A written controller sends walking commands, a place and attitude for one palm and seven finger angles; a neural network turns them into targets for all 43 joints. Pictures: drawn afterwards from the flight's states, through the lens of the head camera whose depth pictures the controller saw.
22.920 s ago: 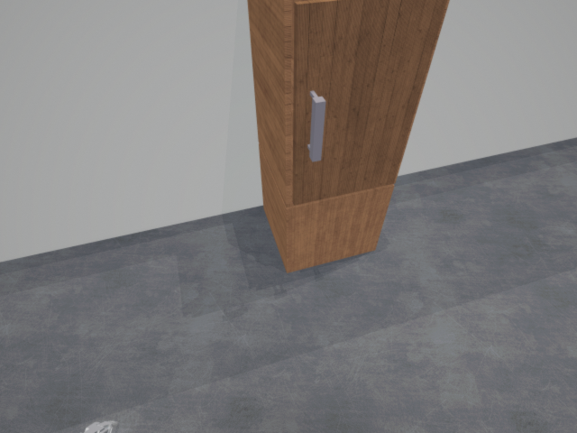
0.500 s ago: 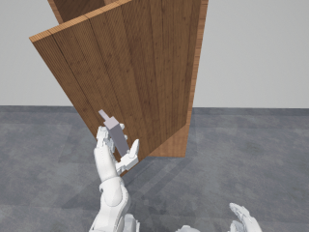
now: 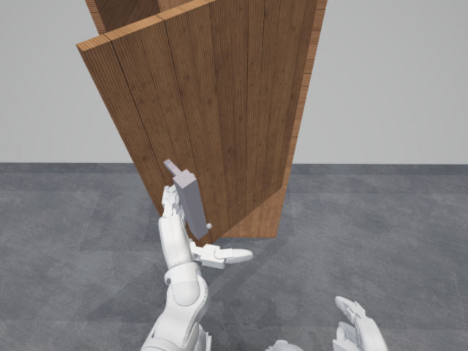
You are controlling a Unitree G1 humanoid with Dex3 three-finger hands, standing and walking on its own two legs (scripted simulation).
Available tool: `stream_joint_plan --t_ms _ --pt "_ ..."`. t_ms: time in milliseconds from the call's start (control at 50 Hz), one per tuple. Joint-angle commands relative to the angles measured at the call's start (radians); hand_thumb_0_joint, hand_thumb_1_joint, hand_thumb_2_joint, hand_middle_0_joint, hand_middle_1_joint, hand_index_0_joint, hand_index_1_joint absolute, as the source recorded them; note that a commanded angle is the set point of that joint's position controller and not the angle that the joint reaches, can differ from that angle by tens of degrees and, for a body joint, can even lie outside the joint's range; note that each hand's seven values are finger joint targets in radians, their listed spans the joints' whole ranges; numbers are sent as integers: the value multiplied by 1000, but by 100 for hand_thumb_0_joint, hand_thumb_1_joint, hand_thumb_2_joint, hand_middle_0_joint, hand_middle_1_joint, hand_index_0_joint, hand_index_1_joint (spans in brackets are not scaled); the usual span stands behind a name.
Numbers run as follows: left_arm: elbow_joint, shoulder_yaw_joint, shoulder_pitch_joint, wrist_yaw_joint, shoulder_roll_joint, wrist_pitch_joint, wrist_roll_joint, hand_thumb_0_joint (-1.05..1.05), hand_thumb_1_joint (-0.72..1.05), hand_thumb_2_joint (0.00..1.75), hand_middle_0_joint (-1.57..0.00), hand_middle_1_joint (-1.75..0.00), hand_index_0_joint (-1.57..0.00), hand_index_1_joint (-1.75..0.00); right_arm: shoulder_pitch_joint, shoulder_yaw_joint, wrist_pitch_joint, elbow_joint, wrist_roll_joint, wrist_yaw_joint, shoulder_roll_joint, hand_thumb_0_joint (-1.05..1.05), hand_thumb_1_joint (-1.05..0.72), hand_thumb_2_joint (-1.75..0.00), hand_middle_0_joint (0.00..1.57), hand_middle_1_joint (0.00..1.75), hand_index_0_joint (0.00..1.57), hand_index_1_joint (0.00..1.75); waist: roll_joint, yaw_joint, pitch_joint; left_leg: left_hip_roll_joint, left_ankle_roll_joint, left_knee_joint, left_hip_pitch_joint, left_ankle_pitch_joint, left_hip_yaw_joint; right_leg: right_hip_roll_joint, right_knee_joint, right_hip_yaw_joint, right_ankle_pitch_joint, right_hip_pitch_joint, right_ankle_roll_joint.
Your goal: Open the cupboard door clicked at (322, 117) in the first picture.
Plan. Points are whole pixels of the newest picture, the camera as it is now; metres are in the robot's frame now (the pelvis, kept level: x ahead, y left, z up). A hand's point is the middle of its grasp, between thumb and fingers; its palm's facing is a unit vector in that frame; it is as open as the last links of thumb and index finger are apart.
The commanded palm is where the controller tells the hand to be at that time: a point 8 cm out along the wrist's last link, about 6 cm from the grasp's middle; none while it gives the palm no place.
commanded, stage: open thumb and fingers to let go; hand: left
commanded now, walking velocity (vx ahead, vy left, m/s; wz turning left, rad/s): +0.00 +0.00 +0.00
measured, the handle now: (185, 201) +0.36 +0.10 +0.04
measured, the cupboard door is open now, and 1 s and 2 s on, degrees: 43 47 47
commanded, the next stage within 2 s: slide the hand sideways off the handle in 0.04 s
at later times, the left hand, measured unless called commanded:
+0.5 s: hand (210, 248) +0.28 +0.05 +0.04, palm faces -0.09 -0.99 +0.04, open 16.2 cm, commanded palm +0.26 +0.11 +0.04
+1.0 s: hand (182, 277) +0.23 +0.09 +0.04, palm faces -0.04 -1.00 +0.01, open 16.3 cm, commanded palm +0.21 +0.15 +0.04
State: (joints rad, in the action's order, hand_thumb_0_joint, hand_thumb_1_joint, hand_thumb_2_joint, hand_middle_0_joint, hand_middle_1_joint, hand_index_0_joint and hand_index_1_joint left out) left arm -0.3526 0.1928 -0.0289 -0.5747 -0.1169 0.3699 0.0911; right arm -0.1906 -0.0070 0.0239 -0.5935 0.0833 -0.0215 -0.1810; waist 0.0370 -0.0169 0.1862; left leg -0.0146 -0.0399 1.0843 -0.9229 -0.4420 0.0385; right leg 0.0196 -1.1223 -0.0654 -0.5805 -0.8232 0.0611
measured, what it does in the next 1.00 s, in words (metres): stands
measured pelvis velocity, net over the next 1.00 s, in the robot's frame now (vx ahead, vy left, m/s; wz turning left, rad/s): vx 0.00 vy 0.03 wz -0.01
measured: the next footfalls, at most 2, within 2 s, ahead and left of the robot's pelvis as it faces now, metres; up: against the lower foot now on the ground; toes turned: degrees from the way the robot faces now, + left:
none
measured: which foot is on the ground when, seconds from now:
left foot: down 0.00-1.00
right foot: down 0.00-1.00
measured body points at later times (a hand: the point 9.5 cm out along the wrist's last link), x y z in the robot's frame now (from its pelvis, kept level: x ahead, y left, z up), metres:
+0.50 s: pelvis -0.01 +0.04 -0.01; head +0.05 +0.04 +0.44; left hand +0.28 +0.11 +0.04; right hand +0.14 -0.18 -0.11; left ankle +0.05 +0.14 -0.66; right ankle -0.02 -0.08 -0.66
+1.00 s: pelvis +0.00 +0.03 -0.01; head +0.05 +0.02 +0.43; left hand +0.23 +0.14 +0.04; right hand +0.18 -0.19 -0.09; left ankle +0.05 +0.14 -0.66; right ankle -0.02 -0.08 -0.66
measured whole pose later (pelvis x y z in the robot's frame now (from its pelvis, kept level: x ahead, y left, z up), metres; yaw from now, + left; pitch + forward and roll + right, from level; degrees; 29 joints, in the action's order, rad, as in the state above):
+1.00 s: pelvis +0.00 +0.03 -0.01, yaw -1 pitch +15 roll -1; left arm 0.03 0.24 0.34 -0.13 0.05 0.40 0.00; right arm -0.22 0.02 -0.02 -0.41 0.02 -0.01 -0.21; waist 0.04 0.00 0.16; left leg -0.01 0.00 1.18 -0.96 -0.48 0.03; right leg 0.01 -1.18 -0.05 -0.60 -0.84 0.03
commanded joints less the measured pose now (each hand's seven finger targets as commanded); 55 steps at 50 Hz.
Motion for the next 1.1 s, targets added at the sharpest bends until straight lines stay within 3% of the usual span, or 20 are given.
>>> stream_joint_plan --t_ms 0,40,120,140,160,180,200,240,280,320,360,380,440,460,480,580,660,740,900,1080 --pt "202 -13 -208 -46 -88 43 14 0 -50 30 -15 -30 -15 -30 57 -28 46 142 -1 1 -85 0 -90 -90 20 30 20 30 -92 2 260 29 50 -77 233 189 -25 -18 209 38 368 101 -42" --pt "187 -12 -241 -54 -96 31 10 0 -50 30 -15 -30 -15 -30 65 -26 47 140 -1 0 -87 0 -90 -90 20 30 20 30 -112 -7 242 28 50 -76 230 174 -21 -13 211 31 330 78 -42" --pt "193 15 -280 -68 -130 16 17 0 -50 30 -15 -30 -15 -30 80 -22 45 137 -4 -5 -86 0 -90 -90 20 30 20 30 -83 -6 245 22 47 -87 252 174 -11 -2 195 8 281 50 -30" --pt "230 253 -253 152 -18 62 133 0 -50 30 -15 -30 -15 -30 -2 -32 28 132 -14 -12 -134 0 -90 -90 20 30 20 30 -127 -118 199 22 70 -60 259 177 -8 -12 193 45 357 4 -37" --pt "299 178 -301 271 49 113 90 0 -50 30 -15 -30 -15 -30 -8 -46 21 159 -21 -10 -126 0 -90 -90 20 30 20 30 -85 -79 283 24 73 -47 268 209 -7 -21 169 49 400 37 -25" --pt "317 182 -291 362 71 144 68 0 -50 30 -15 -30 -15 -30 -4 -44 20 169 -29 -7 -127 0 -90 -90 20 30 20 30 -41 -69 311 25 73 -41 299 223 -8 -21 157 53 422 38 -23" --pt "330 182 -263 431 61 158 22 0 -50 30 -15 -30 -15 -30 -5 -42 19 187 -41 -4 -125 0 -90 -90 20 30 20 30 -25 -64 307 23 71 -47 324 220 -3 -18 158 47 403 29 -21" --pt "317 162 -234 490 24 146 -84 0 -50 30 -15 -30 -15 -30 12 -31 23 214 -63 3 -122 0 -90 -90 20 30 20 30 -37 -55 250 18 65 -75 327 155 7 -7 179 27 305 4 -22" --pt "299 128 -230 472 -3 116 -146 0 -50 30 -15 -30 -15 -30 26 -24 22 225 -73 5 -128 0 -90 -90 20 30 20 30 -39 -46 209 11 56 -105 325 99 26 0 177 6 221 -32 -23" --pt "308 101 -225 414 -4 97 -146 0 -50 30 -15 -30 -15 -30 27 -26 16 232 -71 1 -132 0 -90 -90 20 30 20 30 -61 -36 217 10 53 -118 320 81 36 2 165 -5 202 -33 -24" --pt "340 90 -174 357 16 90 -100 0 -50 30 -15 -30 -15 -30 25 -32 13 251 -63 -9 -137 0 -90 -90 20 30 20 30 -50 -13 264 7 48 -118 331 113 43 1 135 -10 213 -30 -20" --pt "351 108 -163 333 6 88 -69 0 -50 30 -15 -30 -15 -30 22 -33 9 254 -59 -16 -134 0 -90 -90 20 30 20 30 -27 -15 280 5 46 -112 344 129 43 -2 123 -10 220 -47 -20" --pt "354 130 -110 289 0 77 -14 0 -50 30 -15 -30 -15 -30 19 -34 -7 270 -54 -30 -132 0 -90 -90 20 30 20 30 -81 -20 237 5 50 -106 297 109 37 1 125 -10 208 -40 -19" --pt "357 112 -86 283 25 75 1 0 -50 30 -15 -30 -15 -30 16 -34 -12 277 -52 -30 -136 0 -90 -90 20 30 20 30 -81 -3 251 5 48 -108 287 110 39 2 118 -9 204 -29 -15" --pt "362 118 -93 282 28 73 10 0 -50 30 -15 -30 -15 -30 21 -32 -19 282 -52 -28 -134 0 -90 -90 20 30 20 30 -85 -12 237 6 52 -103 277 98 30 1 124 -4 200 -32 -17" --pt "407 97 -7 311 54 61 -14 0 -50 30 -15 -30 -15 -30 28 -23 -35 301 -59 -15 -127 0 -90 -90 20 30 20 30 -83 8 217 12 53 -118 265 64 14 3 150 6 178 6 -17" --pt "482 107 60 345 63 65 -40 0 -50 30 -15 -30 -15 -30 27 -18 -29 313 -66 -5 -125 0 -90 -90 20 30 20 30 -61 -1 201 10 54 -117 274 70 15 5 156 8 185 8 -19" --pt "519 100 147 373 82 77 -62 0 -50 30 -15 -30 -15 -30 28 -14 -16 320 -67 -1 -122 0 -90 -90 20 30 20 30 -82 -6 158 14 56 -109 241 52 11 5 165 11 176 8 -22" --pt "609 62 256 442 141 103 -87 0 -50 30 -15 -30 -15 -30 18 -17 9 334 -67 12 -120 0 -90 -90 20 30 20 30 -44 -3 184 23 60 -69 226 89 1 2 149 27 222 12 -25" --pt "686 -16 444 508 209 106 -137 0 -50 30 -15 -30 -15 -30 -2 -22 27 352 -67 23 -121 0 -90 -90 20 30 20 30 -76 0 194 28 65 -21 182 158 -12 0 135 48 359 59 -40"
